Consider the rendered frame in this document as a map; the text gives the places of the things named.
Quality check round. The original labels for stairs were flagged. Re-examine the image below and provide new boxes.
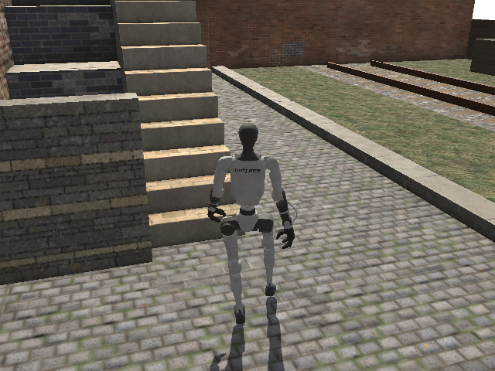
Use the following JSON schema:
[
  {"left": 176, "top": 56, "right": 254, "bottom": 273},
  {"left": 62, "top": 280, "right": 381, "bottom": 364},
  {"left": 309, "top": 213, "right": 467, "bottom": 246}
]
[{"left": 110, "top": 0, "right": 245, "bottom": 248}]

